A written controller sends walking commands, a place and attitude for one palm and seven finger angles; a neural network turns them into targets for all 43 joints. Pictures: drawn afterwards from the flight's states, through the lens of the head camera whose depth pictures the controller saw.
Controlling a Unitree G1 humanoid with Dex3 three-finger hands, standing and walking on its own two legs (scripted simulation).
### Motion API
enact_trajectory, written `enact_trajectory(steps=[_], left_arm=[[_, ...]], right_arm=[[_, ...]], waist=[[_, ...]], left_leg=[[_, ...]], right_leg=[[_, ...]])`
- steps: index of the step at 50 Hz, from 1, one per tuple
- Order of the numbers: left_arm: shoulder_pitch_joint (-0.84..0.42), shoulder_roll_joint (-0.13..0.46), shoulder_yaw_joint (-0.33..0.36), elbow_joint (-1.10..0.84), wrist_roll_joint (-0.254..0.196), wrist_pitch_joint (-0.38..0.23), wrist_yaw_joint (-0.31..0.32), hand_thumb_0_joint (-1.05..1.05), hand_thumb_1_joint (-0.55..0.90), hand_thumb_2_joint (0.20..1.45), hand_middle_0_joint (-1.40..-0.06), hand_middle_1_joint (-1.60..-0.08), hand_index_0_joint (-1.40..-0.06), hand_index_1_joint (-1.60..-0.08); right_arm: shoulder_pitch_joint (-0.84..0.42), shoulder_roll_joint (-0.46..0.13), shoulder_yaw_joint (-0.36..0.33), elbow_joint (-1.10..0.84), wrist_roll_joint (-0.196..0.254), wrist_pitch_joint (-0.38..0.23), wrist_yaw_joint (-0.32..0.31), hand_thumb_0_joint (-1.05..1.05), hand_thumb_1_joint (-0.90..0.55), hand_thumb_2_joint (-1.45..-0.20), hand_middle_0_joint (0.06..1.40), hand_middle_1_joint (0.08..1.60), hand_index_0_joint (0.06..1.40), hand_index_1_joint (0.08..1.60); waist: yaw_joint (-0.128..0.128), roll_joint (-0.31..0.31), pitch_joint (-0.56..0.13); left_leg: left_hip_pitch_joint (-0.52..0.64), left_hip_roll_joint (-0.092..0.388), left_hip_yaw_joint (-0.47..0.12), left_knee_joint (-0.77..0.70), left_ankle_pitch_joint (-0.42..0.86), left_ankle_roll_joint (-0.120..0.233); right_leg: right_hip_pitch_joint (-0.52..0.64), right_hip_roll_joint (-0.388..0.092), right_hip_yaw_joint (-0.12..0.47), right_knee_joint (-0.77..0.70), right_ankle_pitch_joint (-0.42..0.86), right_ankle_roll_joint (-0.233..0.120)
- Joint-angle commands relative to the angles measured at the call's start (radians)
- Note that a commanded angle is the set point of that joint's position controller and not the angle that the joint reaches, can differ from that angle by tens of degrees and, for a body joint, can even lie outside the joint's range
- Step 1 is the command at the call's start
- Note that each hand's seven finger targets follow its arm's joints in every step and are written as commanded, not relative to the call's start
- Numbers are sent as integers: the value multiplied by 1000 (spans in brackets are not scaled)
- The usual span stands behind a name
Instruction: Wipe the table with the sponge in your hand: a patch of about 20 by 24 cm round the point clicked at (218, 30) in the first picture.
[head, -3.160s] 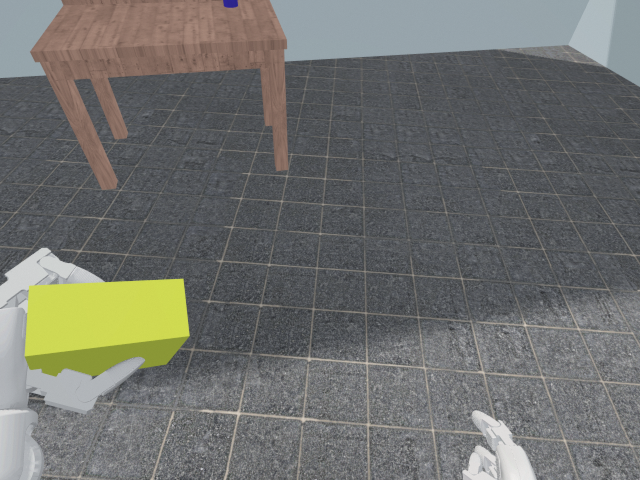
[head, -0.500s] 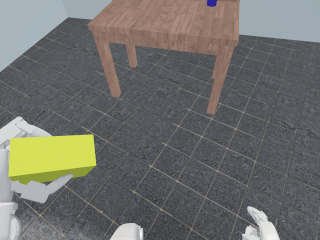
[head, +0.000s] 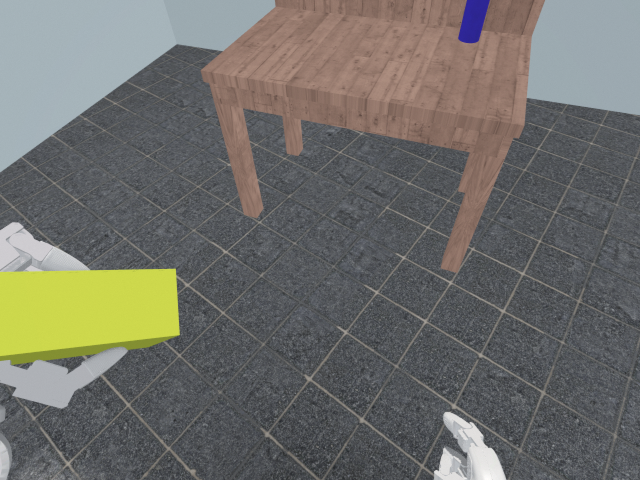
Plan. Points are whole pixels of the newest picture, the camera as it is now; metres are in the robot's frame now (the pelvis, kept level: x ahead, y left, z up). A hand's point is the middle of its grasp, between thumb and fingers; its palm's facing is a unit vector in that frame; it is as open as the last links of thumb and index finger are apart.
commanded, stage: walk to a spot facing it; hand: left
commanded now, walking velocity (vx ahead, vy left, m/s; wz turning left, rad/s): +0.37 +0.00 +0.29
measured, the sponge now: (113, 315) +0.22 +0.20 +0.18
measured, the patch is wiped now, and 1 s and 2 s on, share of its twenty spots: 0.00 0.00 0.00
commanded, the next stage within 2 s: turn to face it in 1.06 s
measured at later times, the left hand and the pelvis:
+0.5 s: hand (94, 200) +0.34 +0.26 +0.20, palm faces +0.48 -0.77 -0.42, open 9.8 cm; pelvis +0.13 +0.00 +0.01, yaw +5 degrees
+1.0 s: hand (127, 160) +0.42 +0.26 +0.19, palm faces +0.57 -0.67 -0.47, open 9.8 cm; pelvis +0.27 -0.02 +0.02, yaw +17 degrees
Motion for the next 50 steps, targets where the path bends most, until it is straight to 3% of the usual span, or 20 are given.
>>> enact_trajectory(steps=[1,3,7,11,14,15,16,17,18,24,31,32,33,34,35,38,40,44,48,50], left_arm=[[-170,166,113,-40,-18,-11,22,0,100,1300,-1200,-1600,-1200,-1600],[-180,145,87,-74,-17,-29,9,0,100,1300,-1200,-1600,-1200,-1600],[-172,139,74,-163,-7,-48,23,0,100,1300,-1200,-1600,-1200,-1600],[-74,155,123,-242,-14,-45,50,0,100,1300,-1200,-1600,-1200,-1600],[-78,151,121,-284,-18,-50,63,0,100,1300,-1200,-1600,-1200,-1600],[-86,157,129,-284,-14,-64,65,0,100,1300,-1200,-1600,-1200,-1600],[-98,140,122,-283,-19,-74,63,0,100,1300,-1200,-1600,-1200,-1600],[-111,157,108,-201,-17,-82,54,0,100,1300,-1200,-1600,-1200,-1600],[-109,195,149,-162,-14,-74,40,0,100,1300,-1200,-1600,-1200,-1600],[-12,110,105,-273,-27,-71,14,0,100,1300,-1200,-1600,-1200,-1600],[-99,106,89,-98,-17,-31,16,0,100,1300,-1200,-1600,-1200,-1600],[-125,115,82,-82,-11,-17,16,0,100,1300,-1200,-1600,-1200,-1600],[-160,150,90,-84,-1,-9,18,0,100,1300,-1200,-1600,-1200,-1600],[-162,210,136,-72,-9,0,26,0,100,1300,-1200,-1600,-1200,-1600],[-192,181,112,-65,-20,-2,22,0,100,1300,-1200,-1600,-1200,-1600],[-149,164,107,-123,-16,-31,8,0,100,1300,-1200,-1600,-1200,-1600],[-108,147,99,-124,-11,-35,12,0,100,1300,-1200,-1600,-1200,-1600],[-40,169,140,-184,-18,-40,30,0,100,1300,-1200,-1600,-1200,-1600],[14,157,152,-241,-25,-30,53,0,100,1300,-1200,-1600,-1200,-1600],[-28,155,144,-270,-24,-27,61,0,100,1300,-1200,-1600,-1200,-1600]], right_arm=[[-141,-188,-82,-124,-6,-45,-21,0,-900,-900,200,300,200,300],[-149,-185,-69,-104,1,-25,-18,0,-900,-900,200,300,200,300],[-151,-184,-74,-119,-1,-3,-15,0,-900,-900,200,300,200,300],[-128,-170,-88,-176,-8,-9,-10,0,-900,-900,200,300,200,300],[-77,-189,-112,-187,-6,-10,-26,0,-900,-900,200,300,200,300],[-62,-207,-121,-190,-3,-9,-30,0,-900,-900,200,300,200,300],[-75,-235,-130,-190,-2,-9,-22,0,-900,-900,200,300,200,300],[-75,-227,-117,-192,1,-18,-9,0,-900,-900,200,300,200,300],[-103,-224,-116,-169,2,-21,-6,0,-900,-900,200,300,200,300],[-102,-198,-106,-149,10,-57,6,0,-900,-900,200,300,200,300],[-105,-192,-87,-125,2,-55,-30,0,-900,-900,200,300,200,300],[-104,-178,-82,-125,5,-48,-35,0,-900,-900,200,300,200,300],[-104,-157,-79,-128,6,-38,-34,0,-900,-900,200,300,200,300],[-148,-165,-71,-145,-2,-42,-32,0,-900,-900,200,300,200,300],[-138,-191,-83,-125,-8,-50,-23,0,-900,-900,200,300,200,300],[-166,-186,-72,-106,-2,-22,-14,0,-900,-900,200,300,200,300],[-155,-192,-78,-110,-5,-10,-11,0,-900,-900,200,300,200,300],[-122,-184,-93,-154,-8,1,-7,0,-900,-900,200,300,200,300],[-108,-170,-105,-209,-8,-2,-7,0,-900,-900,200,300,200,300],[-80,-179,-116,-205,-9,-2,-12,0,-900,-900,200,300,200,300]], waist=[[5,-354,-76],[-3,-216,-37],[-15,-201,-91],[24,-206,-127],[-25,-89,-218],[-42,67,-262],[-38,314,-263],[-37,265,-215],[-37,207,-200],[-11,188,-153],[-3,96,-132],[-2,-15,-135],[2,-260,-135],[31,-417,-108],[8,-386,-108],[-2,-198,-63],[-10,-188,-66],[1,-195,-96],[30,-242,-129],[-2,-215,-174]], left_leg=[[-454,-53,-91,566,-120,12],[-460,-14,-94,605,-50,-5],[-278,-1,-9,261,14,-1],[-131,-64,130,-40,61,14],[161,-117,170,-240,214,21],[344,-37,33,-258,247,66],[466,209,-359,-314,416,182],[402,321,-601,-373,424,271],[374,345,-598,-387,330,295],[112,187,-180,-417,180,202],[-29,114,-64,-269,-115,123],[-78,60,-25,-112,-146,97],[-252,-39,51,194,-184,59],[-434,-113,-6,471,-232,30],[-440,-79,-103,587,-124,19],[-432,-25,-91,641,-6,-13],[-413,-19,-60,559,29,-20],[-273,-11,51,224,72,-11],[-177,-52,139,7,39,1],[-39,-105,178,-102,87,3]], right_leg=[[315,-383,675,-419,-202,-207],[296,-348,470,-377,-20,-199],[286,-274,131,-306,285,-149],[322,-243,85,-246,358,-153],[262,-172,2,43,405,-83],[109,-129,-22,250,289,-41],[-150,7,-7,497,-212,5],[-253,46,94,650,-390,-6],[-332,-9,164,714,-332,0],[-192,-45,84,403,-111,23],[178,38,-44,-64,-44,40],[233,1,26,-149,-101,17],[312,-194,330,-297,-238,-64],[357,-388,662,-408,-178,-179],[333,-406,684,-432,-209,-183],[294,-338,336,-355,70,-151],[305,-308,180,-334,235,-133],[300,-291,28,-297,369,-125],[349,-297,7,-205,533,-128],[314,-280,-31,-62,581,-102]])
